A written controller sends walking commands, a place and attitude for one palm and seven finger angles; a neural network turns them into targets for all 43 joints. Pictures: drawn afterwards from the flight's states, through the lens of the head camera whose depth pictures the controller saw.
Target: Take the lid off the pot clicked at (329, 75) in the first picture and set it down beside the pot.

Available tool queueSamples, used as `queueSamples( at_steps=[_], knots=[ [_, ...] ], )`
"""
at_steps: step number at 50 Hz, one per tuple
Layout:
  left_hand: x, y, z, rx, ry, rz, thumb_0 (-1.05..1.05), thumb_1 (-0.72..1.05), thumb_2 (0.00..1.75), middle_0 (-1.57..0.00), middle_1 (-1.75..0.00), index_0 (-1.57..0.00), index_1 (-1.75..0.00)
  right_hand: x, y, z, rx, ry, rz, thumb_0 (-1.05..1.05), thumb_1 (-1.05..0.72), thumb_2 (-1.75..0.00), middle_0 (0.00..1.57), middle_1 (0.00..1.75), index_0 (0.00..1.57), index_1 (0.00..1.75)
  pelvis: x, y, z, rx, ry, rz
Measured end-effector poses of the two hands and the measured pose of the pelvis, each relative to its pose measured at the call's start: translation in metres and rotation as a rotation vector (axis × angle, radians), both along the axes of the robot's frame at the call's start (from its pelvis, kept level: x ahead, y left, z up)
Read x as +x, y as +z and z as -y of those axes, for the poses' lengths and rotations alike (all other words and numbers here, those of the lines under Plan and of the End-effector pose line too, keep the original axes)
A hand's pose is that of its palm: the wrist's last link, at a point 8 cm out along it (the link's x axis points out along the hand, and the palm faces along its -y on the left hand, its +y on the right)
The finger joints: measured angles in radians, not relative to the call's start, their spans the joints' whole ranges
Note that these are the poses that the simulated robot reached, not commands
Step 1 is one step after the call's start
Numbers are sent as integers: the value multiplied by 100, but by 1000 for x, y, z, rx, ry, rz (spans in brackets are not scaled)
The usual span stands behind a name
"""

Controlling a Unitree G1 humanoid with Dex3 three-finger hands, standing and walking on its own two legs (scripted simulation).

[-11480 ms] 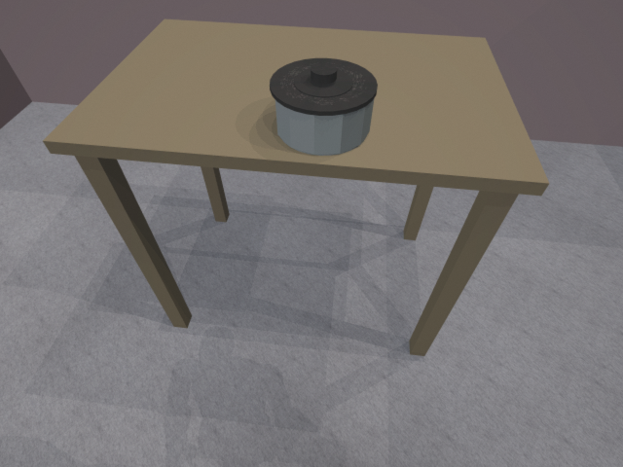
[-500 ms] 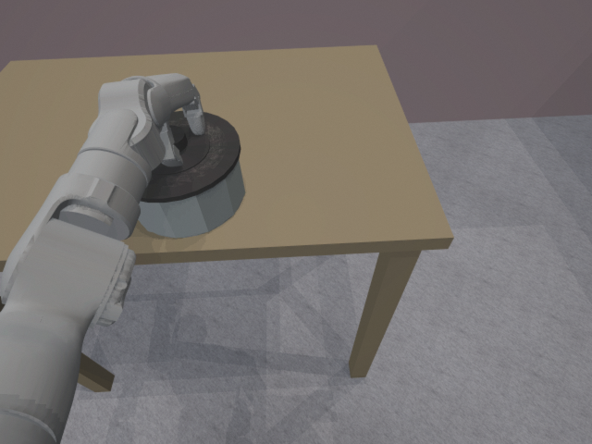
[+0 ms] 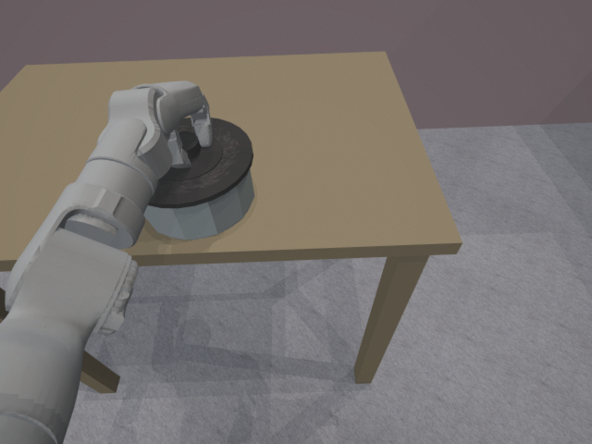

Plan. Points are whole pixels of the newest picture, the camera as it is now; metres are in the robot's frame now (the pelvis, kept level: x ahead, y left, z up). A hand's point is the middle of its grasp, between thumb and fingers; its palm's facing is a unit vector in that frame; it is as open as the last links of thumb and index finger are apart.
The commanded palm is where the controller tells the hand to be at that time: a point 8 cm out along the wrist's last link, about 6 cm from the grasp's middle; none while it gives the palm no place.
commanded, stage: close the fingers and squeeze the knob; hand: left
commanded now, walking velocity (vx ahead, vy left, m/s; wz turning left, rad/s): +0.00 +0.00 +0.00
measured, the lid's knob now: (183, 146) +0.50 +0.15 +0.15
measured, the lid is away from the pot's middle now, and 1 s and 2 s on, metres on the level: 0.01 0.01 0.02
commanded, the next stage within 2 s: lift the lid straight up in 0.70 s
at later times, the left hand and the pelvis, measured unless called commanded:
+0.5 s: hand (177, 146) +0.47 +0.14 +0.17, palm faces -0.39 -0.05 -0.92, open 7.4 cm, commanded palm +0.46 +0.14 +0.23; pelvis +0.00 +0.00 +0.00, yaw +0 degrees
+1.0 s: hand (177, 144) +0.47 +0.14 +0.18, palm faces -0.39 -0.03 -0.92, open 7.4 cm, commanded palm +0.46 +0.14 +0.25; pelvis +0.00 +0.00 +0.00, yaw +0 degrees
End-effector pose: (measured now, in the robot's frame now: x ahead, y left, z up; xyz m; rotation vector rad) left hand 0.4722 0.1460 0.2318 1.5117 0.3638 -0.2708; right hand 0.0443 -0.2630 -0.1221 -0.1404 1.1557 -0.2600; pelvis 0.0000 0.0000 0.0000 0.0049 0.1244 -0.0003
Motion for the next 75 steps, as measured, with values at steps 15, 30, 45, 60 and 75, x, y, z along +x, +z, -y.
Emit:
queueSamples(
  at_steps=[15, 30, 45, 60, 75],
  knots=[
    [-4, 2, 2, 7, 15, 10, 1, 31, 68, -57, -97, -61, -101, 3, -1, 1, 7, 8, 13, 1, -91, -90, 20, 30, 20, 30, -2, 0, 3, 2, 1, 9],
    [-5, 1, 3, 9, 16, 2, 1, 34, 68, -55, -96, -59, -101, 3, 0, 7, -9, 13, 8, 1, -91, -90, 20, 30, 20, 30, -2, 1, 6, 2, 4, 11],
    [-4, 1, 2, -1, 10, -5, 1, 35, 66, -54, -97, -59, -101, 1, 1, 6, -13, 2, 12, 1, -91, -90, 20, 30, 20, 30, -4, 1, 5, 2, 0, 10],
    [-11, 25, 9, -21, -14, 34, 2, 36, 65, -54, -97, -60, -99, 0, -2, 0, 10, 15, 49, 1, -91, -90, 20, 30, 20, 30, -4, 2, 4, 5, 2, 25],
    [-18, 49, 1, -24, 52, 37, 3, 35, 66, -55, -96, -61, -100, -2, 5, 10, -31, 19, 72, 1, -91, -90, 20, 30, 20, 30, -17, 2, 8, 8, 1, 35]
  ],
)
